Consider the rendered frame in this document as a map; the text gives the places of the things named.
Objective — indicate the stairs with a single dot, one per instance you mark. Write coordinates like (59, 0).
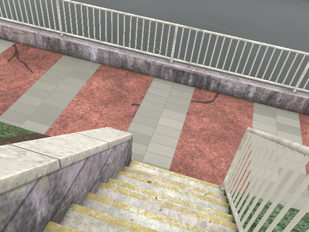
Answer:
(145, 198)

